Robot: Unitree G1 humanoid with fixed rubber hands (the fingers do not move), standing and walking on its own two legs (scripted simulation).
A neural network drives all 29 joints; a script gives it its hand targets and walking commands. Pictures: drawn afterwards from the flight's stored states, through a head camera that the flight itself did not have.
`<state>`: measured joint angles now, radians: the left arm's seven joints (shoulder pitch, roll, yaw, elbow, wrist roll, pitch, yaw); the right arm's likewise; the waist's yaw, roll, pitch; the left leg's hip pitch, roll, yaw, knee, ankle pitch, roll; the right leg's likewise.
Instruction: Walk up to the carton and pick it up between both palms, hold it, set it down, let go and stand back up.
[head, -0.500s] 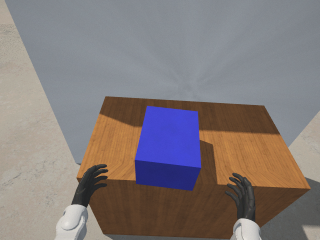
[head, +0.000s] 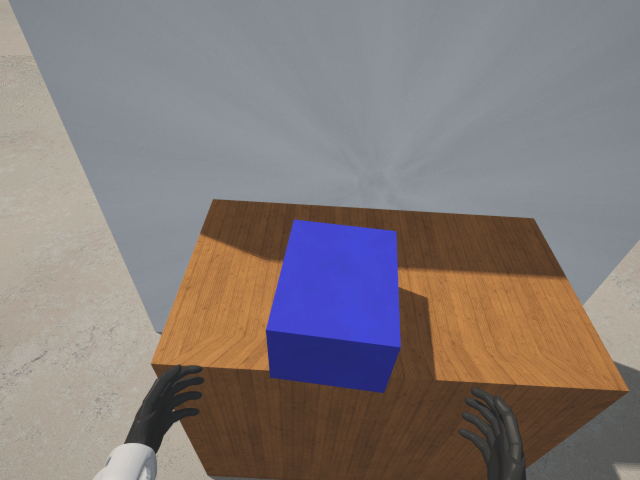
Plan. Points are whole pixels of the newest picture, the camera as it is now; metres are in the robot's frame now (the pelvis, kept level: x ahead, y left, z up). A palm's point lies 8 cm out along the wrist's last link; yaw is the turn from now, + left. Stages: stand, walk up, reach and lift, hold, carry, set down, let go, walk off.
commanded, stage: set down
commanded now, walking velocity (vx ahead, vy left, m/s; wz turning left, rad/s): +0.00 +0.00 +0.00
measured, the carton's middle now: (336, 300) +0.45 -0.02 -0.07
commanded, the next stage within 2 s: let go in 1.42 s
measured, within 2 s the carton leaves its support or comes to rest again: neither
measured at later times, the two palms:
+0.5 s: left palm (146, 442) +0.21 +0.23 -0.05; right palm (500, 476) +0.17 -0.20 -0.04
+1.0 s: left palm (146, 449) +0.20 +0.23 -0.06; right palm (506, 478) +0.17 -0.21 -0.05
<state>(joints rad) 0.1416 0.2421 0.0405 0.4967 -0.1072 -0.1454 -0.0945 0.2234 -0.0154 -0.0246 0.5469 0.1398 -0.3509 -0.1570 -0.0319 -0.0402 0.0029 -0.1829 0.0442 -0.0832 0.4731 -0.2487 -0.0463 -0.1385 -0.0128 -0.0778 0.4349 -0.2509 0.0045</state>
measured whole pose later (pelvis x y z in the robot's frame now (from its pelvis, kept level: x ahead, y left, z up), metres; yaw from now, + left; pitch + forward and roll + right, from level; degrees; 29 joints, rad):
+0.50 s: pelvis +0.00 +0.00 +0.00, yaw +0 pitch -2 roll -1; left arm 0.14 0.25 0.04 0.49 -0.10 0.00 -0.07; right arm 0.22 -0.04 -0.02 0.55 0.10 -0.25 -0.11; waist -0.03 -0.03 0.00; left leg -0.18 0.04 -0.08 0.47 -0.25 -0.05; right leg -0.14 -0.01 -0.08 0.43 -0.25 0.00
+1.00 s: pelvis +0.01 +0.00 +0.00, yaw +0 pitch -2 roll -1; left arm 0.14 0.25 0.04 0.49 -0.04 0.09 -0.06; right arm 0.22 -0.09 -0.02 0.55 0.06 -0.20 -0.06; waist -0.03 -0.02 0.02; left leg -0.17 0.04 -0.08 0.45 -0.25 -0.05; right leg -0.14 -0.02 -0.08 0.43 -0.26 0.00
